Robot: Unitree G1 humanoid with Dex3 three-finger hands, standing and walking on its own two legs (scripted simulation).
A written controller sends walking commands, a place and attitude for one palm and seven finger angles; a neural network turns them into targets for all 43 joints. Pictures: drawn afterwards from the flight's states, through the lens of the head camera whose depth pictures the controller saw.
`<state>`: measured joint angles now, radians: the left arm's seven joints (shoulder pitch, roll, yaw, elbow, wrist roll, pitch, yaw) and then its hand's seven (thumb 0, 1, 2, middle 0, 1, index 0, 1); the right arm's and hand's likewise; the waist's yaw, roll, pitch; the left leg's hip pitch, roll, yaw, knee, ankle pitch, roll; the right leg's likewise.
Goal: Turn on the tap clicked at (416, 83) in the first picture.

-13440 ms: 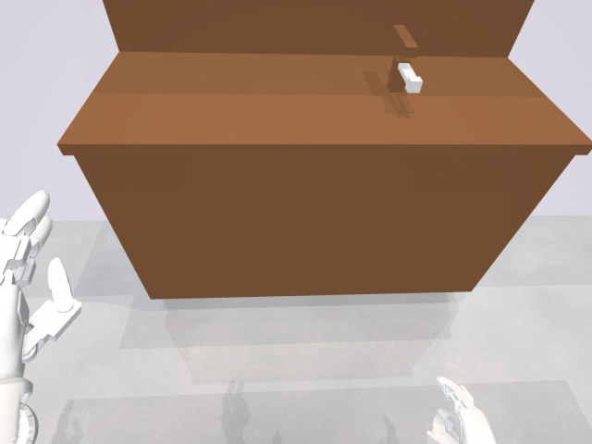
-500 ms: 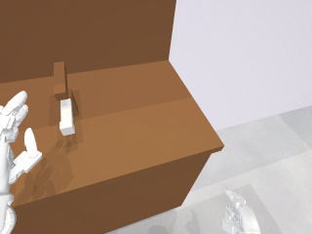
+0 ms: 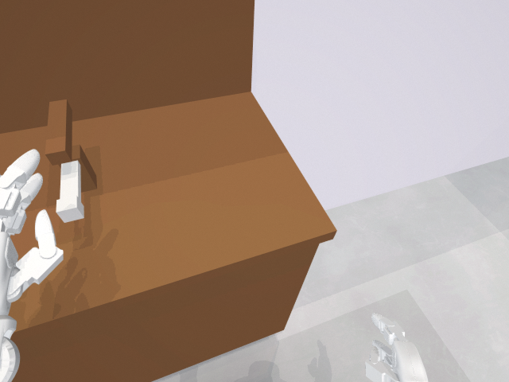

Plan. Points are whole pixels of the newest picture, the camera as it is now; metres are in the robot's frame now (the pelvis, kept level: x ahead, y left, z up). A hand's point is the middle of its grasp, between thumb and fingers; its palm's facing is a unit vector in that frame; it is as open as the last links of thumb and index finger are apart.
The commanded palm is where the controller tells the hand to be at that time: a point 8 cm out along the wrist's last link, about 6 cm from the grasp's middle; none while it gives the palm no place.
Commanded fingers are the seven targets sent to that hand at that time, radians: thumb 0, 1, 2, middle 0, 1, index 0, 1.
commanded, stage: shuffle to correct the standing spot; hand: left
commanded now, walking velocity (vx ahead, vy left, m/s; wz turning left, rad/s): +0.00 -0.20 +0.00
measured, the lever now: (70, 209) +0.33 +0.32 +0.08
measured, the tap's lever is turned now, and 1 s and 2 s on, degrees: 0 0 0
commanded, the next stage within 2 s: none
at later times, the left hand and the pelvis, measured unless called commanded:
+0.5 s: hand (78, 254) +0.22 +0.22 +0.16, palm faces +0.33 -0.86 -0.39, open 7.5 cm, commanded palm +0.16 +0.26 +0.17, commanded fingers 0.00 0.90 0.90 -0.20 -0.30 -0.20 -0.30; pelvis +0.00 -0.02 -0.01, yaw +0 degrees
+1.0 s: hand (80, 256) +0.22 +0.22 +0.16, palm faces +0.33 -0.86 -0.40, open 7.5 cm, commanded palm +0.16 +0.26 +0.17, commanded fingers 0.00 0.90 0.90 -0.20 -0.30 -0.20 -0.30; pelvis +0.00 -0.03 -0.01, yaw +1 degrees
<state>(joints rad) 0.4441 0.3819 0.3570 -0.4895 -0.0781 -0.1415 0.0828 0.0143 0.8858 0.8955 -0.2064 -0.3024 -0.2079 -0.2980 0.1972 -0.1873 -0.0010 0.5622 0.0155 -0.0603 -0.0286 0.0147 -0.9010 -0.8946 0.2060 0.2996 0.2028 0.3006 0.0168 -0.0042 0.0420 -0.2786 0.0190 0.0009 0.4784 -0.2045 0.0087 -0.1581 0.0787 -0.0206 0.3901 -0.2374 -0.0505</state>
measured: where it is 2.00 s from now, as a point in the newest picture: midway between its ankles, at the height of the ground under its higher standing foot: outside the picture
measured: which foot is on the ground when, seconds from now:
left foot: down 0.00-1.00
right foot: down 0.00-1.00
